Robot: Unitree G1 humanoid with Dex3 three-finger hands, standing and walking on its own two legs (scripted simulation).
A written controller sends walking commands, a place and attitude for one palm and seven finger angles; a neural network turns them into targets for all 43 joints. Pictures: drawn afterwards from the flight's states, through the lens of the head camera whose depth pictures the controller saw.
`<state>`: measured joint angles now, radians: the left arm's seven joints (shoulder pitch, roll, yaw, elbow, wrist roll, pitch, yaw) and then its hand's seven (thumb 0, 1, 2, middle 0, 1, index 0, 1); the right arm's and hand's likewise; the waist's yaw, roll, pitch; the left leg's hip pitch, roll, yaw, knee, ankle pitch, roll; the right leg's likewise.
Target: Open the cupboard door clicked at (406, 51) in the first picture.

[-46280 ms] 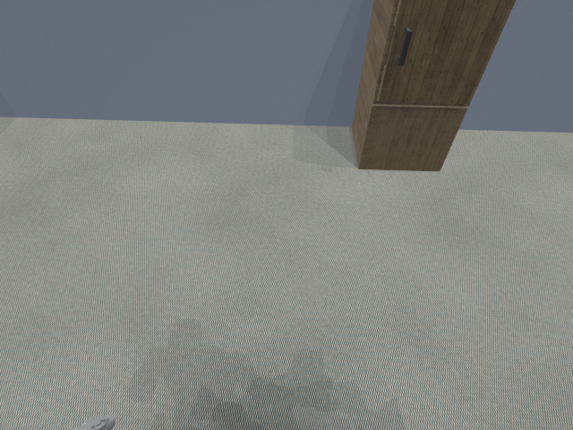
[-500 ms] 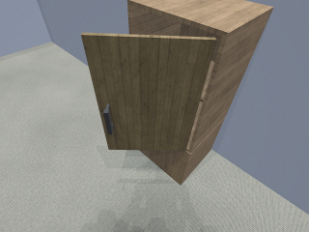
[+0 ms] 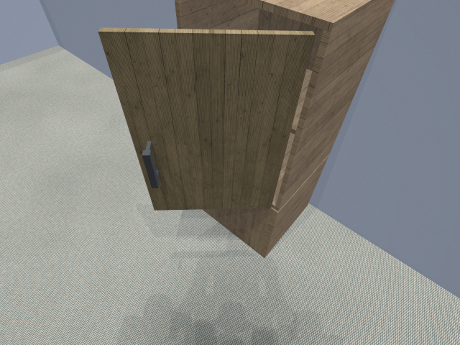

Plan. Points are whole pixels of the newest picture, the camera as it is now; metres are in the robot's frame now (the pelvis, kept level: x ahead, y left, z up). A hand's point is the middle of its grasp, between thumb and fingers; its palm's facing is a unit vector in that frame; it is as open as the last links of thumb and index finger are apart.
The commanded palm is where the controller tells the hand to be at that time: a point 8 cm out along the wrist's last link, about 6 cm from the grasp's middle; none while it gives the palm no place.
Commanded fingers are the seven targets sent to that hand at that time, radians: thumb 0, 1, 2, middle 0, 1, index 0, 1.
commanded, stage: come to a stop and stand still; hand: left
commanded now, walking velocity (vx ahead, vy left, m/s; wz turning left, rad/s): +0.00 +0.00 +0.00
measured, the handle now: (152, 165) +0.55 +0.24 -0.08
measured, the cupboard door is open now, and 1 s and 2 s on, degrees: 43 43 43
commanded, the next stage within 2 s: none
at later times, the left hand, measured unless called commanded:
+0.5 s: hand out of the picture -0.07 +0.15 -0.17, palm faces +0.07 -0.98 -0.16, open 7.4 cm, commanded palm none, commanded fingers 0.00 0.90 0.90 -0.20 -0.30 -0.20 -0.30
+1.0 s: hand out of the picture -0.10 +0.15 -0.18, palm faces +0.12 -0.98 -0.13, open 7.4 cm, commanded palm none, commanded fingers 0.00 0.90 0.90 -0.20 -0.30 -0.20 -0.30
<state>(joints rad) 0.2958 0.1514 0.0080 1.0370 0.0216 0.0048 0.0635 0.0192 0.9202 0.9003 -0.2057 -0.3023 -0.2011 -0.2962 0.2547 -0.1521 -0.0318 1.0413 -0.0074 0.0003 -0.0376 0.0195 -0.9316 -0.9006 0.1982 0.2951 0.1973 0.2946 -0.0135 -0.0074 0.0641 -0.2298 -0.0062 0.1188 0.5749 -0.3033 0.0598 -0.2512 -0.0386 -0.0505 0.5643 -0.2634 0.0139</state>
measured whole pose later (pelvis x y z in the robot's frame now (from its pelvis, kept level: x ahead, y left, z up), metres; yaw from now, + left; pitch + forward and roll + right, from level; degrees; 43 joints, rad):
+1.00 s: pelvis -0.09 +0.00 +0.00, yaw +3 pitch -4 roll +0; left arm 0.35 0.12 0.03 1.03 0.03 0.01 0.02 0.01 0.91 0.90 -0.20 -0.30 -0.20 -0.30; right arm 0.29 -0.12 -0.03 1.08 -0.02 0.02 -0.02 0.00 -0.91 -0.90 0.20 0.30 0.20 0.29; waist 0.01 -0.02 0.02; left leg -0.33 -0.04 0.07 0.52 -0.21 0.07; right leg -0.35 -0.01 0.00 0.56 -0.27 -0.01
